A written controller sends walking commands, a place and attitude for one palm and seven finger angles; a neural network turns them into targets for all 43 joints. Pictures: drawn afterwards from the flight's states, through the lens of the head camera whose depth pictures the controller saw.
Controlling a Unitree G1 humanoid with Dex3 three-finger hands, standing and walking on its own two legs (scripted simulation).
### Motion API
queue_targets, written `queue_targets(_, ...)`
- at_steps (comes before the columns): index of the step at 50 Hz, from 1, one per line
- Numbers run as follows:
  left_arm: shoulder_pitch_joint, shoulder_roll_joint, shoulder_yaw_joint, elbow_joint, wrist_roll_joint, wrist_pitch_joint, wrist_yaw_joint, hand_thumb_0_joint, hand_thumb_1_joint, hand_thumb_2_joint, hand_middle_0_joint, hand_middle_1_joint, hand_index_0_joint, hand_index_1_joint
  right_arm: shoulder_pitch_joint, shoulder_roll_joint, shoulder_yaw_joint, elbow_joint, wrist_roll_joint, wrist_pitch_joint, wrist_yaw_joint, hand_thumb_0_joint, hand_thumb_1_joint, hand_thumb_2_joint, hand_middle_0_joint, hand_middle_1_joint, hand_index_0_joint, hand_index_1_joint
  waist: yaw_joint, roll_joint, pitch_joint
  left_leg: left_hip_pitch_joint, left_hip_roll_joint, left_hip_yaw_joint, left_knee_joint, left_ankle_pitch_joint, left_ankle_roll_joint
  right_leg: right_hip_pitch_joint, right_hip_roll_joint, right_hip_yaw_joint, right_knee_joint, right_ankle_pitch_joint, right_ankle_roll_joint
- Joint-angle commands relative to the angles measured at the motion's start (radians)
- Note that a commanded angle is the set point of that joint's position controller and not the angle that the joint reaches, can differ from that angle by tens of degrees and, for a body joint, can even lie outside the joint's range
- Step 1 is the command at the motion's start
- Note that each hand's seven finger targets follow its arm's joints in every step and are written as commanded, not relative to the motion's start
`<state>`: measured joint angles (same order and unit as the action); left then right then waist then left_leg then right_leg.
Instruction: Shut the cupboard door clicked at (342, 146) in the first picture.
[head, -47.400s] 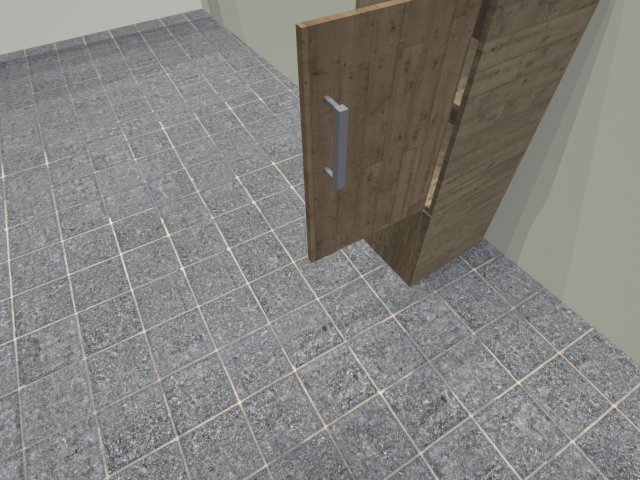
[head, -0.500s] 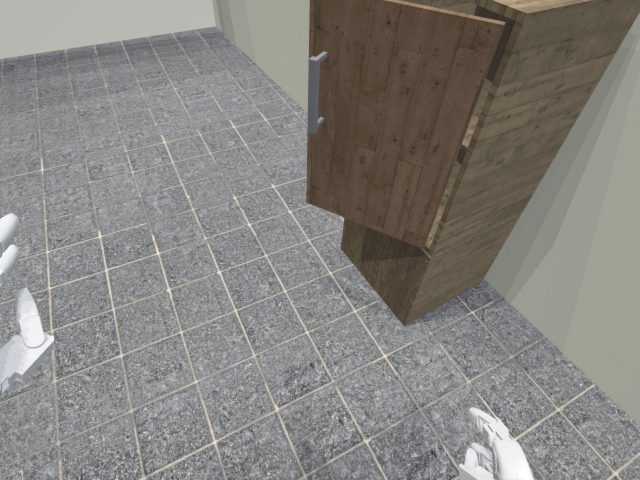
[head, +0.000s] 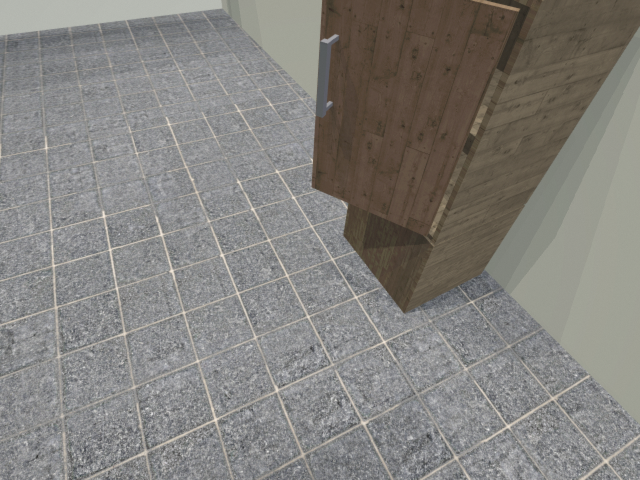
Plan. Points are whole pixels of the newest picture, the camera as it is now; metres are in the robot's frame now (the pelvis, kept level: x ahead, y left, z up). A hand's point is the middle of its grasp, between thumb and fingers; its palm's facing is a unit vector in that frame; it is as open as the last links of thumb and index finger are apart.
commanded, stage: let the arm hang, fingers relaxed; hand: left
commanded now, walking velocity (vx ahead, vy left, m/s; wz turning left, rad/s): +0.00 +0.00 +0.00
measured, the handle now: (327, 77) +0.94 +0.02 +0.04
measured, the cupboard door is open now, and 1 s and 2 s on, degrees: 31 31 31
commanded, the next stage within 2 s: look to check the result in 0.76 s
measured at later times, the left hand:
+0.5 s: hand out of the picture -0.05 +0.17 -0.17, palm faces +0.01 -0.99 -0.17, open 7.4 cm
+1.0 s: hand out of the picture -0.04 +0.18 -0.17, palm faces +0.00 -0.98 -0.21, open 7.4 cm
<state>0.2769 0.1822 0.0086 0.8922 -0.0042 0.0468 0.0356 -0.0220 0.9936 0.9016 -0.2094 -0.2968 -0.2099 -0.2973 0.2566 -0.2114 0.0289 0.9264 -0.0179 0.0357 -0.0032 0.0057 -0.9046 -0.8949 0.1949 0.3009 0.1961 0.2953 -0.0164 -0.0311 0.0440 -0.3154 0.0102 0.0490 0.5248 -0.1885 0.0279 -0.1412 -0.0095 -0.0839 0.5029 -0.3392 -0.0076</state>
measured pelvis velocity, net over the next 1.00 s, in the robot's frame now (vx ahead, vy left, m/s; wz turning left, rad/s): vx -0.01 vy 0.00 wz -0.04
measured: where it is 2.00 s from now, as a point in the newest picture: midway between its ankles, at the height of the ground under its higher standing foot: outside the picture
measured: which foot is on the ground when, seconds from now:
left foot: down 0.00-1.00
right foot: down 0.00-1.00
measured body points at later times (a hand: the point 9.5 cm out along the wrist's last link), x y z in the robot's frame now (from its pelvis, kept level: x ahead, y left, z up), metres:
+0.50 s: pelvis -0.01 +0.01 +0.01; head -0.01 +0.01 +0.46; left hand -0.05 +0.22 -0.15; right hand -0.03 -0.19 -0.16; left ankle +0.06 +0.10 -0.73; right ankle -0.04 -0.11 -0.73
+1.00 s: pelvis -0.01 +0.00 +0.01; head -0.01 +0.00 +0.46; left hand -0.03 +0.23 -0.15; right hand -0.04 -0.22 -0.16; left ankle +0.06 +0.10 -0.73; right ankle -0.04 -0.11 -0.73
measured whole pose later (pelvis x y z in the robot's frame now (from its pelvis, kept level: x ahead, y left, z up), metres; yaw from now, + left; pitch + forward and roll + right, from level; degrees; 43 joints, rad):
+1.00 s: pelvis -0.01 +0.00 +0.01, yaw -2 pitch -2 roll +0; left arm 0.34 0.15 0.01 1.16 0.01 0.00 0.03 0.00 0.90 0.90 -0.20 -0.30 -0.20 -0.30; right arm 0.31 -0.16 -0.01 1.13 -0.01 0.02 -0.03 0.00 -0.91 -0.89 0.19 0.30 0.20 0.30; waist -0.01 0.02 0.04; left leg -0.24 0.02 0.08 0.40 -0.12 0.03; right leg -0.10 0.00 -0.05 0.41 -0.27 -0.01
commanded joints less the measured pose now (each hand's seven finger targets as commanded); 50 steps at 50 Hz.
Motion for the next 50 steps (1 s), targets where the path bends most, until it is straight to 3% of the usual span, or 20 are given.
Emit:
queue_targets(1,0.071,0.124,0.028,0.055,0.014,-0.041,-0.010,0.000,0.900,0.900,-0.200,-0.300,-0.200,-0.300,-0.001,-0.092,-0.044,0.007,-0.002,-0.022,-0.021,0.000,-0.900,-0.900,0.200,0.300,0.200,0.300,0.014,0.167,-0.026,0.077,0.087,-0.120,-0.154,-0.020,0.005,-0.041,-0.093,0.120,-0.181,0.057,-0.049)
queue_targets(3,0.081,0.115,0.021,0.104,0.013,-0.043,-0.011,0.000,0.900,0.900,-0.200,-0.300,-0.200,-0.300,0.026,-0.083,-0.046,0.044,0.000,-0.022,-0.025,0.000,-0.900,-0.900,0.200,0.300,0.200,0.300,0.010,0.155,-0.011,0.086,0.088,-0.121,-0.172,-0.044,0.004,-0.052,-0.090,0.121,-0.195,0.054,-0.050)
queue_targets(6,0.103,0.101,0.014,0.167,0.013,-0.047,-0.009,0.000,0.900,0.900,-0.200,-0.300,-0.200,-0.300,0.064,-0.075,-0.051,0.089,0.005,-0.024,-0.030,0.000,-0.900,-0.900,0.200,0.300,0.200,0.300,0.005,0.076,0.000,0.115,0.099,-0.118,-0.185,-0.029,0.007,-0.062,-0.085,0.113,-0.206,0.057,-0.047)
queue_targets(14,0.162,0.064,0.005,0.253,0.013,-0.052,0.001,0.000,0.900,0.900,-0.200,-0.300,-0.200,-0.300,0.109,-0.047,-0.051,0.163,0.010,-0.028,-0.037,0.000,-0.900,-0.900,0.200,0.300,0.200,0.300,0.003,0.000,0.037,0.147,0.102,-0.096,-0.201,-0.002,0.015,-0.089,-0.085,0.112,-0.216,0.061,-0.039)
queue_targets(23,0.190,0.032,0.006,0.268,0.019,-0.043,0.006,0.000,0.900,0.900,-0.200,-0.300,-0.200,-0.300,0.126,-0.017,-0.052,0.185,0.005,-0.024,-0.038,0.000,-0.900,-0.900,0.200,0.300,0.200,0.300,0.008,0.048,0.102,0.092,0.098,-0.114,-0.262,-0.142,0.013,-0.122,-0.069,0.107,-0.195,0.012,-0.031)
queue_targets(28,0.188,0.027,0.011,0.260,0.021,-0.045,0.006,0.000,0.900,0.900,-0.200,-0.300,-0.200,-0.300,0.131,-0.014,-0.056,0.181,0.004,-0.027,-0.038,0.000,-0.900,-0.900,0.200,0.300,0.200,0.300,0.009,0.059,0.095,0.075,0.097,-0.119,-0.273,-0.165,0.011,-0.114,-0.064,0.106,-0.186,0.020,-0.029)
queue_targets(35,0.175,0.040,0.018,0.248,0.021,-0.051,0.005,0.000,0.900,0.900,-0.200,-0.300,-0.200,-0.300,0.133,-0.025,-0.061,0.174,0.006,-0.032,-0.039,0.000,-0.900,-0.900,0.200,0.300,0.200,0.300,0.009,0.046,0.066,0.102,0.095,-0.115,-0.254,-0.109,0.011,-0.107,-0.067,0.110,-0.190,0.043,-0.034)
queue_targets(45,0.142,0.073,0.021,0.245,0.020,-0.056,0.003,0.000,0.900,0.900,-0.200,-0.300,-0.200,-0.300,0.118,-0.046,-0.063,0.172,0.009,-0.028,-0.036,0.000,-0.900,-0.900,0.200,0.300,0.200,0.300,0.002,0.015,0.081,0.132,0.091,-0.090,-0.212,-0.049,0.007,-0.131,-0.081,0.125,-0.224,0.020,-0.043)
queue_targets(50,0.124,0.091,0.021,0.243,0.018,-0.057,0.001,0.000,0.900,0.900,-0.200,-0.300,-0.200,-0.300,0.104,-0.061,-0.063,0.173,0.009,-0.027,-0.035,0.000,-0.900,-0.900,0.200,0.300,0.200,0.300,-0.001,0.028,0.070,0.146,0.093,-0.086,-0.200,-0.031,0.006,-0.129,-0.083,0.132,-0.231,0.013,-0.047)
